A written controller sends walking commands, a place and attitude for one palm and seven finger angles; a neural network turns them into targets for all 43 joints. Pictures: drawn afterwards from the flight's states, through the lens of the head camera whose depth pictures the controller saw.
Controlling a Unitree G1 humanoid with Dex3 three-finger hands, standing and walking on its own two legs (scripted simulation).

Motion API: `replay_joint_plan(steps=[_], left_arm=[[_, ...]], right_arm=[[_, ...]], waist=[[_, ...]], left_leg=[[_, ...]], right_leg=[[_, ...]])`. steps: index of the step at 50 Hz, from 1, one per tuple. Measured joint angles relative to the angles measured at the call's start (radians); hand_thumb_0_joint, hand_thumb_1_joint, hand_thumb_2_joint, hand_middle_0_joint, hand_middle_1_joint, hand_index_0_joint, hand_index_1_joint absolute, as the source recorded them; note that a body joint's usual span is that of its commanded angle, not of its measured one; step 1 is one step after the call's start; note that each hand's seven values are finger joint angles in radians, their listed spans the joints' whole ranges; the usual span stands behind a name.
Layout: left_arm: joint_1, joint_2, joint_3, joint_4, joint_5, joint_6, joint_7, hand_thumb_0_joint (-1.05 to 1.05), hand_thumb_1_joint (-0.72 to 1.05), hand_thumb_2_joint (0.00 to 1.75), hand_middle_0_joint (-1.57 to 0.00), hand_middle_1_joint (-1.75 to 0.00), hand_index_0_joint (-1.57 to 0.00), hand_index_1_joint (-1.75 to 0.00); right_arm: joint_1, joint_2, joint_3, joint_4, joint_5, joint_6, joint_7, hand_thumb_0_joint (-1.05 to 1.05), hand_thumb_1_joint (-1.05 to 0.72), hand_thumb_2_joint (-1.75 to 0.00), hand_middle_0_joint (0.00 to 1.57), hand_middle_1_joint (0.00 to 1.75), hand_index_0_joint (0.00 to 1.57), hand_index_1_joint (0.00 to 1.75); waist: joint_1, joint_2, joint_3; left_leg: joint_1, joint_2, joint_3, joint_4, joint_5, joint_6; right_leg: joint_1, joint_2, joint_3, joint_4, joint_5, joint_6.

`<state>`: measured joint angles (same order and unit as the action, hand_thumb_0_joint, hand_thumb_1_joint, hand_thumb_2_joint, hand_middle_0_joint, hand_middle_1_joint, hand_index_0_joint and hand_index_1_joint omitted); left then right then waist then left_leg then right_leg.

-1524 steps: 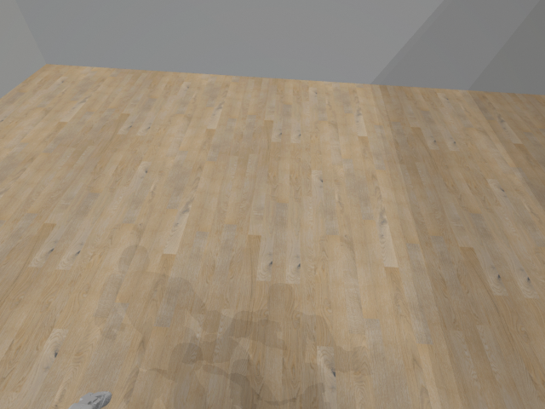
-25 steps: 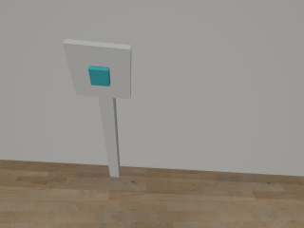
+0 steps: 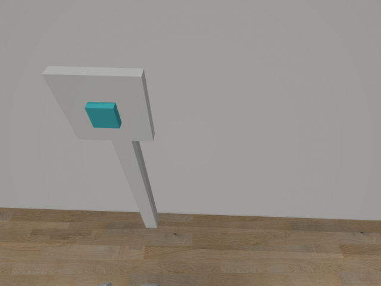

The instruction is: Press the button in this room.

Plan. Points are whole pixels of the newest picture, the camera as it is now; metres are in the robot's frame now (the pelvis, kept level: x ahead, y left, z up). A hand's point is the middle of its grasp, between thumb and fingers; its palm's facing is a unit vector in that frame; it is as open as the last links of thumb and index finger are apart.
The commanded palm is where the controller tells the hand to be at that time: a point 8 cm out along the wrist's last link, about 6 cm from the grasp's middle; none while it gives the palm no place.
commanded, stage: come to a stop and stand still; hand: left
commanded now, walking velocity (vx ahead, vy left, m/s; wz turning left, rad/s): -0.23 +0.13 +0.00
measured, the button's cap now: (104, 114) +0.46 +0.23 +0.10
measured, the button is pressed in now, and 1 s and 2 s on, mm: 0 0 0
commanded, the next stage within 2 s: look again from close up in 1.20 s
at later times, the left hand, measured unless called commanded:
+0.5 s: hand out of the picture -0.02 +0.20 -0.18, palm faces +0.03 -0.98 -0.18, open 7.3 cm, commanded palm none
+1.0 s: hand out of the picture -0.05 +0.14 -0.18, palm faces +0.05 -0.99 -0.13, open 7.3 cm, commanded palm none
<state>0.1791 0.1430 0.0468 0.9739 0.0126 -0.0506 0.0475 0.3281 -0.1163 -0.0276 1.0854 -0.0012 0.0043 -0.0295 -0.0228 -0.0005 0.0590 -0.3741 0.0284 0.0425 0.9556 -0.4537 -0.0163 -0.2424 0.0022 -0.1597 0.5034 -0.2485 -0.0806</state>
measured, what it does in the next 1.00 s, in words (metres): steps on the spot: left foot, then right foot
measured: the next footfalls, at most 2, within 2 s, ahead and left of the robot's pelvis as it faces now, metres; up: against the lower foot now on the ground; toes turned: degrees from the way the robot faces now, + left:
left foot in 0.22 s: +0.05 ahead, +0.12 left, +0.00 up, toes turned +1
right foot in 0.60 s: -0.07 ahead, -0.11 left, +0.00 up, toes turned -4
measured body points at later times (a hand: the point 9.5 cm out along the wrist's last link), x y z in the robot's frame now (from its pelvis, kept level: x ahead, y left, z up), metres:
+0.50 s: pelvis -0.02 +0.03 +0.00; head +0.01 +0.04 +0.45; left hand -0.02 +0.25 -0.16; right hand +0.07 -0.19 -0.14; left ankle +0.06 +0.12 -0.74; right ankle -0.10 -0.11 -0.70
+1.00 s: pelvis -0.01 +0.00 +0.00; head +0.02 +0.01 +0.44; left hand -0.05 +0.20 -0.17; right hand -0.03 -0.22 -0.16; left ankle +0.01 +0.11 -0.74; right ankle -0.11 -0.10 -0.74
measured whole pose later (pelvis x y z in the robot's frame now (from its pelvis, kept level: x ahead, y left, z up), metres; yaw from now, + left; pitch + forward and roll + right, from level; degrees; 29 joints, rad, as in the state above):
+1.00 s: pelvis -0.01 +0.00 +0.00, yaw -1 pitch +0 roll +1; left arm 0.36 0.10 0.01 1.11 0.01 0.00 0.04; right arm 0.31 -0.14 -0.01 1.11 -0.01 0.00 -0.04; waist 0.02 -0.04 0.07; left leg -0.28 0.02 0.09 0.55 -0.26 0.01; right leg -0.07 -0.02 -0.05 0.50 -0.42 -0.01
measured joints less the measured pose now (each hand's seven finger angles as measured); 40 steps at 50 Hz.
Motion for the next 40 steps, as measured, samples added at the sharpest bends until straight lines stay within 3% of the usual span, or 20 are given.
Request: replay_joint_plan(steps=[5,9,10,11,14,17,20,26,30,33,40], left_arm=[[0.016,0.020,-0.005,0.003,0.010,0.029,-0.005,-0.02,0.95,0.90,-0.20,-0.30,-0.21,-0.30],[0.046,0.031,0.000,0.012,0.012,0.049,-0.009,-0.01,0.93,0.90,-0.20,-0.30,-0.21,-0.30],[0.057,0.034,0.002,0.015,0.010,0.055,-0.009,-0.01,0.93,0.90,-0.20,-0.30,-0.21,-0.30],[0.065,0.037,0.002,0.019,0.008,0.062,-0.010,-0.01,0.92,0.90,-0.20,-0.30,-0.21,-0.30],[0.076,0.047,0.005,0.027,0.000,0.085,-0.006,0.00,0.92,0.90,-0.20,-0.30,-0.20,-0.30],[0.087,0.043,0.004,0.037,0.005,0.096,-0.010,0.00,0.91,0.90,-0.19,-0.30,-0.20,-0.30],[0.103,0.033,0.000,0.048,0.009,0.095,-0.018,0.00,0.91,0.90,-0.19,-0.30,-0.20,-0.30],[0.138,0.008,-0.014,0.079,0.011,0.095,-0.027,0.00,0.91,0.90,-0.19,-0.30,-0.20,-0.30],[0.155,0.000,-0.020,0.089,0.012,0.072,-0.025,0.00,0.91,0.90,-0.19,-0.30,-0.20,-0.30],[0.179,-0.024,-0.034,0.105,0.011,0.059,-0.022,0.00,0.91,0.90,-0.19,-0.30,-0.20,-0.30],[0.235,-0.046,-0.045,0.124,0.009,0.032,-0.025,0.00,0.91,0.90,-0.19,-0.30,-0.20,-0.30]], right_arm=[[-0.090,-0.032,-0.020,-0.047,-0.004,0.022,-0.003,0.01,-0.94,-0.90,0.20,0.30,0.20,0.30],[-0.132,-0.048,-0.027,-0.078,-0.006,0.025,0.002,0.01,-0.94,-0.90,0.20,0.30,0.20,0.30],[-0.136,-0.049,-0.026,-0.086,-0.006,0.021,0.003,0.01,-0.93,-0.90,0.20,0.30,0.20,0.30],[-0.138,-0.049,-0.026,-0.092,-0.007,0.016,0.003,0.01,-0.93,-0.90,0.20,0.30,0.20,0.30],[-0.146,-0.034,-0.012,-0.107,-0.016,0.011,0.002,0.00,-0.92,-0.90,0.20,0.30,0.20,0.30],[-0.158,-0.020,0.003,-0.115,-0.021,0.011,-0.004,0.00,-0.92,-0.90,0.20,0.30,0.20,0.30],[-0.172,-0.011,0.007,-0.115,-0.019,0.008,-0.008,0.00,-0.92,-0.90,0.20,0.30,0.20,0.30],[-0.182,-0.004,0.005,-0.105,-0.022,0.004,0.005,0.00,-0.92,-0.90,0.21,0.30,0.21,0.30],[-0.155,-0.008,-0.009,-0.086,-0.016,0.009,0.012,-0.01,-0.92,-0.90,0.21,0.30,0.21,0.30],[-0.115,-0.044,-0.027,-0.058,-0.012,0.020,0.010,-0.02,-0.94,-0.90,0.21,0.30,0.21,0.30],[-0.011,-0.075,-0.011,0.009,-0.019,0.015,0.020,-0.01,-0.93,-0.90,0.20,0.30,0.20,0.30]], waist=[[0.019,-0.012,0.009],[0.037,-0.029,0.021],[0.039,-0.031,0.022],[0.039,-0.034,0.023],[0.054,-0.060,0.028],[0.056,-0.056,0.020],[0.058,-0.045,0.002],[0.041,-0.013,-0.032],[0.033,-0.014,-0.047],[0.024,0.019,-0.062],[0.035,0.003,-0.081]], left_leg=[[-0.027,0.004,0.007,-0.163,0.061,-0.023],[0.018,-0.009,0.018,-0.282,0.126,-0.026],[0.045,-0.008,0.022,-0.339,0.183,-0.022],[0.058,-0.009,0.024,-0.368,0.240,0.005],[0.056,-0.024,0.042,-0.363,0.220,0.066],[0.054,-0.027,0.047,-0.410,0.241,0.075],[0.047,-0.030,0.052,-0.464,0.284,0.077],[0.038,-0.021,0.064,-0.534,0.342,0.067],[0.016,-0.022,0.071,-0.515,0.351,0.043],[0.020,-0.007,0.039,-0.474,0.266,0.021],[0.079,0.016,0.016,-0.406,0.222,0.015]], right_leg=[[0.013,0.000,-0.001,-0.002,-0.008,0.003],[0.005,-0.007,0.007,0.041,-0.032,0.017],[-0.001,-0.007,0.008,0.060,-0.043,0.023],[-0.009,-0.010,0.007,0.083,-0.055,0.030],[-0.051,-0.017,0.056,0.201,-0.201,0.051],[-0.096,-0.008,0.119,0.360,-0.244,0.057],[-0.097,-0.018,0.155,0.410,-0.219,0.072],[0.010,-0.044,0.145,0.232,-0.256,0.085],[0.108,-0.045,0.129,-0.017,-0.128,0.065],[0.141,-0.022,0.107,-0.036,-0.113,0.067],[0.188,0.012,0.089,-0.062,-0.129,0.053]])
